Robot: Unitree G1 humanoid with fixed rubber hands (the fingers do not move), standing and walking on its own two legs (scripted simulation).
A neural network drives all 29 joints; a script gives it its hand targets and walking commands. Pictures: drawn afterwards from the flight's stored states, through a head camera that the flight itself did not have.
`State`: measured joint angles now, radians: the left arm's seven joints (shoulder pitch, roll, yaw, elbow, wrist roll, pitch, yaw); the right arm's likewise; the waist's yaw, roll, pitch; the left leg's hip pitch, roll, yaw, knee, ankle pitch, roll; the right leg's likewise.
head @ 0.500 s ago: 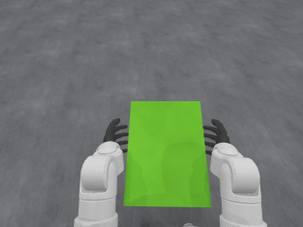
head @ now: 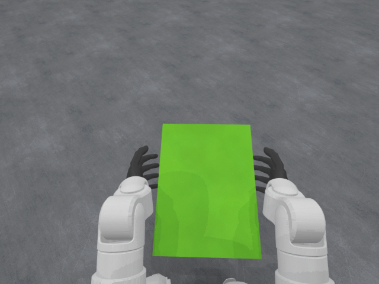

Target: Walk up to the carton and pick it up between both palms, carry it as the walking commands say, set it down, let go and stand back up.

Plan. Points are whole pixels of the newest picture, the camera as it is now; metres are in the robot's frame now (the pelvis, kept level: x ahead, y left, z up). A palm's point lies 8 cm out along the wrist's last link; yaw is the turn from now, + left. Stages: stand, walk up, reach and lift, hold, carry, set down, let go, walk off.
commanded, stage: carry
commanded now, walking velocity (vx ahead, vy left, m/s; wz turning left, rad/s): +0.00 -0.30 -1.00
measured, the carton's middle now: (204, 192) +0.32 +0.00 -0.01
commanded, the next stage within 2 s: none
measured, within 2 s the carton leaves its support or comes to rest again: neither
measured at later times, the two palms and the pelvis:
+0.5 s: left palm (340, 189) +0.28 -0.24 +0.09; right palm out of the picture +0.15 -0.47 +0.08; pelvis -0.04 -0.21 +0.00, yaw -28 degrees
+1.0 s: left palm out of the picture +0.07 -0.55 +0.10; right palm out of the picture -0.16 -0.69 +0.09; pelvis -0.20 -0.37 +0.00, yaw -57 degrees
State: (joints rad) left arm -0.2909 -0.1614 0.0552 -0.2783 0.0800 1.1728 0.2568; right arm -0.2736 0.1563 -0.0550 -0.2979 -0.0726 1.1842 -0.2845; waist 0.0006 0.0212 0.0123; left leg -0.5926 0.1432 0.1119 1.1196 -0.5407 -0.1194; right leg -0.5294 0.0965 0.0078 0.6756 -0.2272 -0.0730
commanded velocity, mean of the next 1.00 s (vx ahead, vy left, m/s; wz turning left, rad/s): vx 0.00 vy -0.30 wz -1.00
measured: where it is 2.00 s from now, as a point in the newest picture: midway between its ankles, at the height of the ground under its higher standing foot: outside the picture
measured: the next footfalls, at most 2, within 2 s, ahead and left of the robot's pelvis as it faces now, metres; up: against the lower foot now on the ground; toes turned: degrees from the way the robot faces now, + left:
left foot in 0.10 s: +0.08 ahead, +0.07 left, +0.00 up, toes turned +3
right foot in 0.38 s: -0.01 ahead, -0.36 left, +0.00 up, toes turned -28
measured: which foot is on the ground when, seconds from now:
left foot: up 0.00-0.08, down 0.10-0.38, up 0.40-0.62, down 0.64-0.92, up 0.94-1.00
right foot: down 0.00-0.10, up 0.12-0.36, down 0.38-0.64, up 0.66-0.90, down 0.92-1.00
